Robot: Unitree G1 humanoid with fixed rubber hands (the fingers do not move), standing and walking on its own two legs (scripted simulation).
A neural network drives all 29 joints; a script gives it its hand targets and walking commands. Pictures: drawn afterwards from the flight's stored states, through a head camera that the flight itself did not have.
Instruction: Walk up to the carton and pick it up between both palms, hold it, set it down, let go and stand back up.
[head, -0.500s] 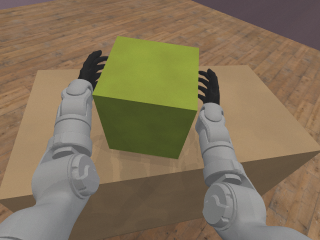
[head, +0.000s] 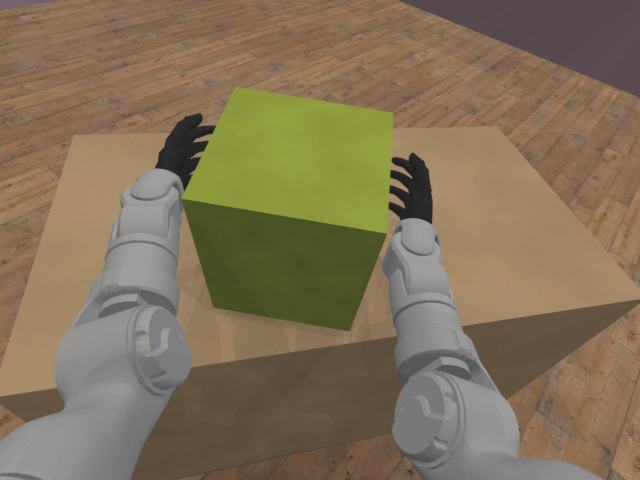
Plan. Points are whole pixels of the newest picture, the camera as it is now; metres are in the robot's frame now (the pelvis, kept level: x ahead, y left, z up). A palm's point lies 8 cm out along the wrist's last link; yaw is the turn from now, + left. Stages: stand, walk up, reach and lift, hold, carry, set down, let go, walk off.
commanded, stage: set down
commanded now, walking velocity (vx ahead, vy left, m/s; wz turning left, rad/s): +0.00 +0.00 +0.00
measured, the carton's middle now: (296, 217) +0.43 +0.01 +0.07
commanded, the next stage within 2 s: none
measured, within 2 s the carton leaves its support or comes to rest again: rests again in 1.94 s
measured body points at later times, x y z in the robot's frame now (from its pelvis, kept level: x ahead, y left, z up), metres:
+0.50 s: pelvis +0.00 +0.00 +0.00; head +0.02 +0.04 +0.45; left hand +0.46 +0.16 +0.12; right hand +0.39 -0.14 +0.10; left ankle +0.03 +0.09 -0.75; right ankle -0.03 -0.13 -0.75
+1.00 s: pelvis +0.01 +0.00 +0.00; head +0.03 +0.04 +0.45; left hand +0.46 +0.16 +0.11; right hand +0.40 -0.14 +0.10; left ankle +0.03 +0.09 -0.75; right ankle -0.03 -0.13 -0.75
